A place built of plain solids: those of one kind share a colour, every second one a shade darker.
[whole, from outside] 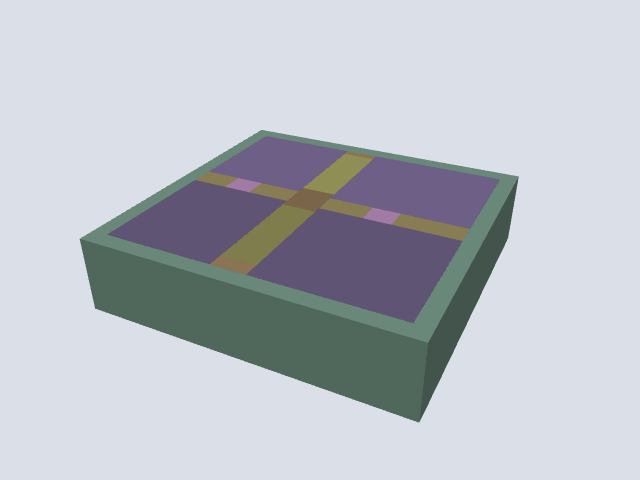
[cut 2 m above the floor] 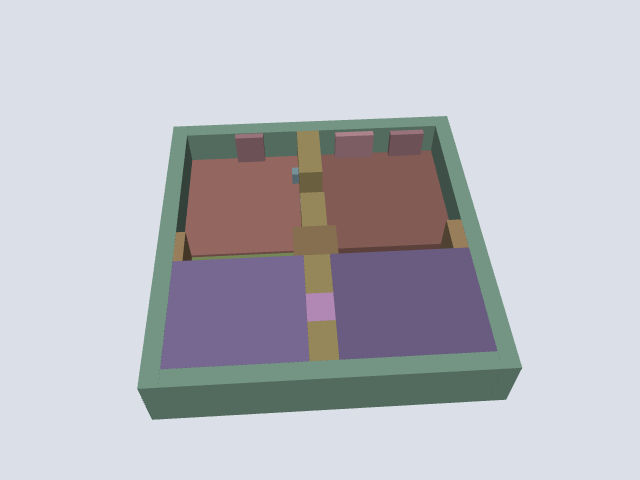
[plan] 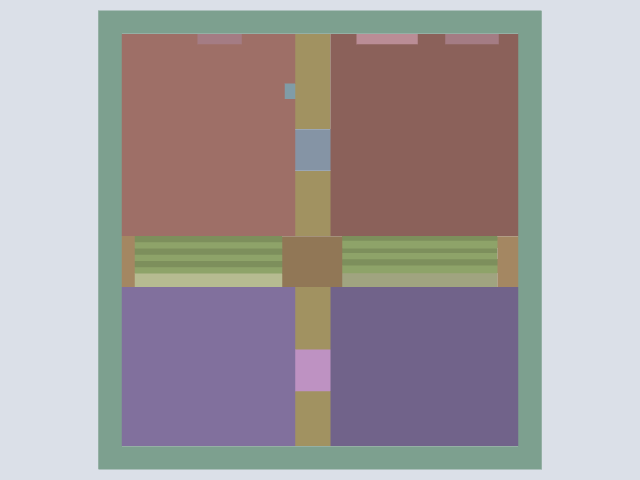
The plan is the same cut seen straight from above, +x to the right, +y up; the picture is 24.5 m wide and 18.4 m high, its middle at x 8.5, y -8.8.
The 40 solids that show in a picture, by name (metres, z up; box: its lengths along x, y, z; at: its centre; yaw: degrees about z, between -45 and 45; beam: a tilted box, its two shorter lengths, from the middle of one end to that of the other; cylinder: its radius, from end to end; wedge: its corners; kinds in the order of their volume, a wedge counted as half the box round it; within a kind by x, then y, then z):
{
 "wall_out_1": {"box": [0.9, 17.6, 4.18], "at": [0.45, -8.8, 0.91]},
 "wall_out_2": {"box": [15.2, 0.9, 4.18], "at": [8.5, -17.15, 0.91]},
 "wall_out_3": {"box": [15.2, 0.9, 4.18], "at": [8.5, -0.45, 0.91]},
 "wall_out_4": {"box": [0.9, 17.6, 4.18], "at": [16.55, -8.8, 0.91]},
 "ceil_1": {"box": [6.65, 6.1, 1.18], "at": [4.22, -13.65, 2.41]},
 "ceil_2": {"box": [6.65, 7.75, 0.3], "at": [4.22, -4.78, 2.85]},
 "ceil_3": {"box": [7.2, 6.1, 1.18], "at": [12.5, -13.65, 2.41]},
 "ceil_4": {"box": [7.2, 7.75, 0.3], "at": [12.5, -4.78, 2.85]},
 "floor_1": {"box": [6.65, 7.75, 1.18], "at": [4.22, -4.77, -0.59]},
 "floor_2": {"box": [7.2, 7.75, 1.18], "at": [12.5, -4.77, -0.59]},
 "wall_column_1": {"box": [1.35, 2.1, 4.18], "at": [8.22, -15.65, 0.91]},
 "wall_column_2": {"box": [1.35, 2.4, 4.18], "at": [8.22, -11.8, 0.91]},
 "wall_column_3": {"box": [1.35, 2.5, 4.18], "at": [8.22, -7.4, 0.91]},
 "wall_column_4": {"box": [1.35, 3.65, 4.18], "at": [8.22, -2.73, 0.91]},
 "wall_row_1": {"box": [0.5, 1.95, 4.18], "at": [1.15, -9.62, 0.91]},
 "wall_row_2": {"box": [2.3, 1.95, 4.18], "at": [8.2, -9.62, 0.91]},
 "wall_row_3": {"box": [0.8, 1.95, 4.18], "at": [15.7, -9.62, 0.91]},
 "ceil_pass_1": {"box": [5.65, 1.95, 0.75], "at": [4.22, -9.62, 2.62]},
 "ceil_pass_2": {"box": [5.95, 1.95, 0.75], "at": [12.32, -9.62, 2.62]},
 "floor_stair_1": {"box": [5.65, 0.3, 0.3], "at": [4.22, -9.93, -1.03]},
 "floor_stair_2": {"box": [5.65, 0.3, 0.3], "at": [4.22, -9.7, -1.03]},
 "floor_stair_3": {"box": [5.65, 0.3, 0.48], "at": [4.22, -9.46, -0.94]},
 "floor_stair_4": {"box": [5.65, 0.3, 0.65], "at": [4.22, -9.22, -0.86]},
 "floor_stair_5": {"box": [5.65, 0.3, 0.83], "at": [4.22, -8.98, -0.77]},
 "floor_stair_6": {"box": [5.65, 0.3, 1.02], "at": [4.22, -8.74, -0.67]},
 "floor_stair_7": {"box": [5.95, 0.3, 0.3], "at": [12.32, -9.92, -1.03]},
 "floor_stair_8": {"box": [5.95, 0.3, 0.3], "at": [12.32, -9.69, -1.03]},
 "floor_stair_9": {"box": [5.95, 0.3, 0.3], "at": [12.32, -9.45, -1.03]},
 "floor_stair_10": {"box": [5.95, 0.3, 0.3], "at": [12.32, -9.21, -1.03]},
 "floor_stair_11": {"box": [5.95, 0.3, 0.3], "at": [12.32, -8.98, -1.03]},
 "floor_stair_12": {"box": [5.95, 0.3, 0.3], "at": [12.32, -8.74, -1.03]},
 "wall_lintel_1": {"box": [1.35, 1.6, 1.78], "at": [8.22, -13.8, 2.11]},
 "wall_lintel_2": {"box": [1.35, 1.6, 0.9], "at": [8.22, -5.35, 2.55]},
 "rack_1": {"box": [1.7, 0.4, 1.96], "at": [4.65, -1.1, 0.98]},
 "rack_2": {"box": [2.35, 0.4, 1.8], "at": [11.07, -1.1, 0.9]},
 "rack_3": {"box": [2.05, 0.4, 1.75], "at": [14.32, -1.1, 0.88]},
 "floor_door_1": {"box": [1.35, 1.6, 1.18], "at": [8.22, -5.35, -0.59]},
 "floor_land_1": {"box": [5.65, 0.58, 0.3], "at": [4.22, -10.31, -1.03]},
 "floor_land_2": {"box": [5.95, 0.59, 0.3], "at": [12.32, -10.31, -1.03]},
 "cases_1": {"box": [0.4, 0.6, 0.78], "at": [7.35, -3.1, 0.39]}
}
